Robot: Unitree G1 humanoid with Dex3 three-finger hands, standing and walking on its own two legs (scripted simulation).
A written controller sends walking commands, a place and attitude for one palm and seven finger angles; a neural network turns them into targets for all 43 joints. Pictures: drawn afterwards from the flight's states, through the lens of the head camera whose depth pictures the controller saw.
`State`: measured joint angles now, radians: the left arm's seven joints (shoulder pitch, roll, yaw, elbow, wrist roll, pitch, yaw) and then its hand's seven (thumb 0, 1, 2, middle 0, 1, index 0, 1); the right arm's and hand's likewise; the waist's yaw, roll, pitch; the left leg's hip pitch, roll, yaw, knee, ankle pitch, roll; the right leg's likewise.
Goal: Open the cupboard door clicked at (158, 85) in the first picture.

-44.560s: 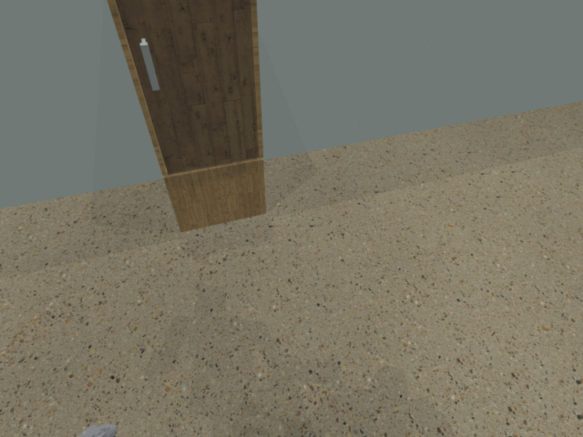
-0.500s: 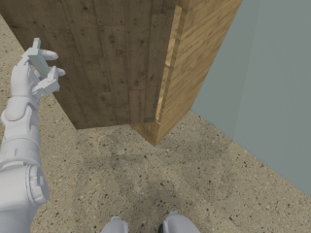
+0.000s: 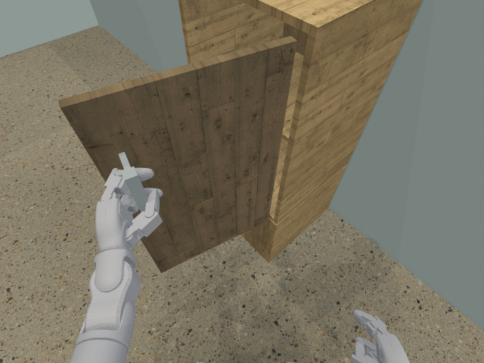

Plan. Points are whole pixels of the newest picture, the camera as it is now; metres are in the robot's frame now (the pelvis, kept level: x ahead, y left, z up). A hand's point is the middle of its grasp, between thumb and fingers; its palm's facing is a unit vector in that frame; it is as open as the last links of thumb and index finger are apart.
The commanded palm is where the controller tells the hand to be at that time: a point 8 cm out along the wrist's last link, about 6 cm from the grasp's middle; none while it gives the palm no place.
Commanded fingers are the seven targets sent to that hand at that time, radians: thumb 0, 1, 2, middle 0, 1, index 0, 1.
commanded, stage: pull the door open along its arc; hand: left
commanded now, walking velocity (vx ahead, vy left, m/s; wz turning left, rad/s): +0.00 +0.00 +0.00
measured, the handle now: (137, 188) +0.39 +0.19 +0.06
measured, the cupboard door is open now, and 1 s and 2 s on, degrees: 76 99 100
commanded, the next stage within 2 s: open thumb and fingers to let go in 0.38 s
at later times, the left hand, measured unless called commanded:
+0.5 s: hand (217, 261) +0.26 +0.05 +0.07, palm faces +0.39 -0.92 -0.03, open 5.9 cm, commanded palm +0.22 +0.10 +0.06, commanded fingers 0.00 0.76 0.84 -0.39 -1.34 -0.39 -1.34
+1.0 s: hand (209, 263) +0.26 +0.06 +0.06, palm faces +0.42 -0.91 -0.02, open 12.5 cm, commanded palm +0.21 +0.10 +0.06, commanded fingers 0.00 -0.50 0.30 -0.26 -0.95 -0.26 -0.95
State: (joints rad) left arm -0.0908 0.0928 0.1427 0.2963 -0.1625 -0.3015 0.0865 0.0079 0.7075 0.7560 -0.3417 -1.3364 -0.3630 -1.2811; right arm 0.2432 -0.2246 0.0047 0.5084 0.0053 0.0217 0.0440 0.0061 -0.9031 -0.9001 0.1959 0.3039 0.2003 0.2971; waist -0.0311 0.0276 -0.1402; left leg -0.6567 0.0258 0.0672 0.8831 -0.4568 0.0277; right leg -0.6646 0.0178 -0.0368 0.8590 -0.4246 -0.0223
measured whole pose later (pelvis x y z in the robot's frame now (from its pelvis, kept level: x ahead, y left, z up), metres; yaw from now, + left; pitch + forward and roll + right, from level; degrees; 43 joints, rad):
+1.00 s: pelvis -0.01 -0.04 +0.00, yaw +4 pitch +9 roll +1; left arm 0.20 -0.09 -0.21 0.05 0.09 -0.23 0.52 0.00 -0.26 0.40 -0.31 -1.21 -0.32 -1.21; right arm 0.20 -0.19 0.01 0.55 -0.06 0.01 0.00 0.01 -0.90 -0.90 0.20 0.30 0.20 0.30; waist 0.00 0.03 -0.12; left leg -0.61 0.01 -0.01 0.89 -0.44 -0.03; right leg -0.60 0.00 -0.12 0.91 -0.46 -0.08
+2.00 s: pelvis -0.02 -0.01 -0.01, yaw +3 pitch +9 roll +0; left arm 0.39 0.10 -0.20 -0.15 -0.03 -0.25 0.06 -0.02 -0.50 0.30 -0.15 -0.31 -0.15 -0.30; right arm 0.26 -0.21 0.03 0.44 0.00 -0.06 0.01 0.01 -0.90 -0.90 0.20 0.30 0.20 0.30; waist 0.00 0.03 -0.10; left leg -0.64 0.01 0.02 0.96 -0.48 0.02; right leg -0.63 0.00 -0.08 0.95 -0.47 -0.04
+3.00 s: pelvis -0.02 -0.01 -0.01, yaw +3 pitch +8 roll -2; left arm 0.60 0.22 0.08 -0.36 -0.24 -0.21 -0.16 -0.02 -0.50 0.30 -0.15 -0.30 -0.15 -0.30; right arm 0.29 -0.22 0.04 0.43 0.05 -0.12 -0.06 0.01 -0.90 -0.90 0.20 0.30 0.20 0.30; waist 0.01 0.06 -0.14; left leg -0.63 0.02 0.00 0.99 -0.49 0.02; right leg -0.60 0.01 -0.10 0.94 -0.47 -0.04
